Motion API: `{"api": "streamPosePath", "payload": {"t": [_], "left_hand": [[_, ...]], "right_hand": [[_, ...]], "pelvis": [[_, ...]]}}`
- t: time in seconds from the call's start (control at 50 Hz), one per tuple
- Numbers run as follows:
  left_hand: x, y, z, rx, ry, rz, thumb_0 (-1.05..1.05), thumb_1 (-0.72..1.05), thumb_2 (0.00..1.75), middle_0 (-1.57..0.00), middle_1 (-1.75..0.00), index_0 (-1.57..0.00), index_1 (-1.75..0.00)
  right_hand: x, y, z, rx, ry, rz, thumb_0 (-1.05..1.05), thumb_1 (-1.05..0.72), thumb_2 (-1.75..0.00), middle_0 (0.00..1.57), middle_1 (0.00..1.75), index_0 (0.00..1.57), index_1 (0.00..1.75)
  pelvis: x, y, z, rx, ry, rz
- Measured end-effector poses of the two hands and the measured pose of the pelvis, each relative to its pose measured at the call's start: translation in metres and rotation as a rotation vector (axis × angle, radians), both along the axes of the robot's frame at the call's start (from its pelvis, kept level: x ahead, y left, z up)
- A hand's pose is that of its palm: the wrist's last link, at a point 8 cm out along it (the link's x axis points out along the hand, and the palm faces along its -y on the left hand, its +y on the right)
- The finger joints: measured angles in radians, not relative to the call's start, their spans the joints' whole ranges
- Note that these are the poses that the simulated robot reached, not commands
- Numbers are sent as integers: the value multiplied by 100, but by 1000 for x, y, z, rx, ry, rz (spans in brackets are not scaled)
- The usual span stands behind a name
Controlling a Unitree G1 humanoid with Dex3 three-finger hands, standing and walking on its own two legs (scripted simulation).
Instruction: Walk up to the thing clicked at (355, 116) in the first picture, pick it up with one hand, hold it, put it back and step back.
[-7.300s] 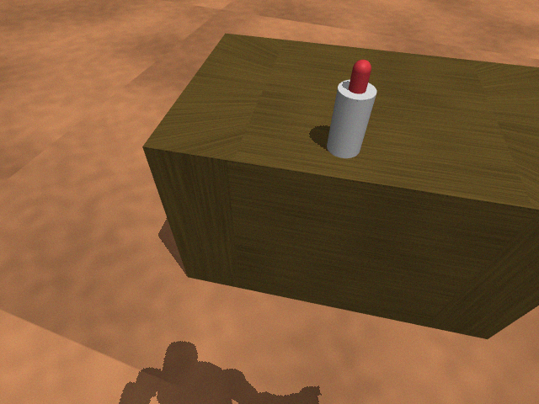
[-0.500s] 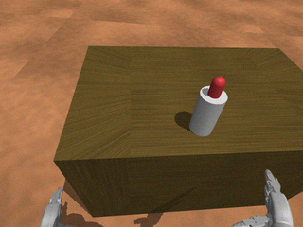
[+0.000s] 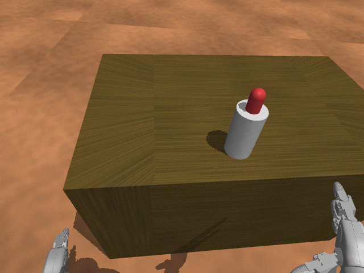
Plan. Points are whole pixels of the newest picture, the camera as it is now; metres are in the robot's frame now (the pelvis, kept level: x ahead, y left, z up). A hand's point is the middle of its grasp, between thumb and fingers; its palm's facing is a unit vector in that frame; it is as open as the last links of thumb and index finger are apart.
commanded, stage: rise first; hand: right
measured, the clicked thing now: (247, 123) +0.49 -0.20 +0.04
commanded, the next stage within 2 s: go down in 0.48 s
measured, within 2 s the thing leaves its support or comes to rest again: neither
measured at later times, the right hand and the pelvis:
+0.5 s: hand (323, 229) +0.18 -0.26 +0.07, palm faces +0.30 +0.87 -0.39, open 17.4 cm; pelvis -0.01 +0.00 +0.00, yaw +0 degrees
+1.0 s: hand (334, 191) +0.24 -0.30 +0.10, palm faces +0.29 +0.93 -0.21, open 17.6 cm; pelvis -0.01 +0.00 +0.00, yaw -1 degrees
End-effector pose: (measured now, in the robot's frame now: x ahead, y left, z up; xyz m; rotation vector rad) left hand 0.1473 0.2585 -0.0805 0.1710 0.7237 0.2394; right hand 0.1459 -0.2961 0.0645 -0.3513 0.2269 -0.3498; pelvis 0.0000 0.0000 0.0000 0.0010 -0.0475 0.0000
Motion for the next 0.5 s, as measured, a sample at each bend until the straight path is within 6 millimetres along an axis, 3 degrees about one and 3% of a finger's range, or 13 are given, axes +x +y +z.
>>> {"api": "streamPosePath", "payload": {"t": [0.5], "left_hand": [[-5,-4,1,-8,-20,0,-1,-55,8,-7,-5,-5,-7]], "right_hand": [[-2,-2,30,-63,-128,45,-1,54,-5,6,5,6,6]], "pelvis": [[-6,-4,0,0,-8,0]]}}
